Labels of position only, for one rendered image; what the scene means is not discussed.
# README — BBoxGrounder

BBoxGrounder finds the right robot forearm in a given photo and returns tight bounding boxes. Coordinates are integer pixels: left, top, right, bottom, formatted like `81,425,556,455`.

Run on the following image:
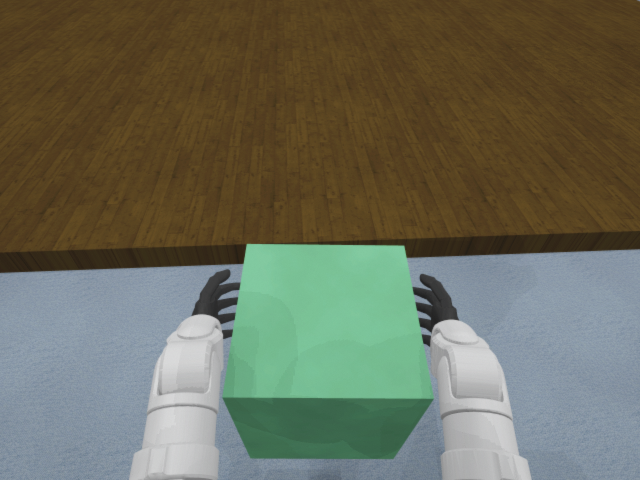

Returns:
430,320,532,480

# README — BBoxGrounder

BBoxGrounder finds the robot left hand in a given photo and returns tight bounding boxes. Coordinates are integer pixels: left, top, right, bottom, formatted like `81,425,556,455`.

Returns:
191,269,240,339

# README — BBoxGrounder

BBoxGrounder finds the robot right hand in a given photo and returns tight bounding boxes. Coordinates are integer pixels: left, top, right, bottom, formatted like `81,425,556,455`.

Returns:
412,274,459,347

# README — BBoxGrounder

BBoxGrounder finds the left robot forearm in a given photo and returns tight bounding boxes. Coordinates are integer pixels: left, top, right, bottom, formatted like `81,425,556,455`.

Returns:
129,314,224,480

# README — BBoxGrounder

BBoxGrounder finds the carton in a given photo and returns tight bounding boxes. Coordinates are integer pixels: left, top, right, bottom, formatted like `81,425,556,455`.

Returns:
222,244,434,459

